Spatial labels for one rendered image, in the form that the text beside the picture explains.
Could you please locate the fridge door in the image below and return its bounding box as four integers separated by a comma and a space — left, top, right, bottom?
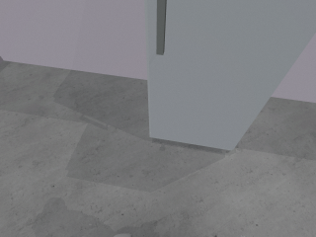
147, 0, 316, 150

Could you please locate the handle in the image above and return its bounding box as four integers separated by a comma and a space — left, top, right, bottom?
156, 0, 167, 55

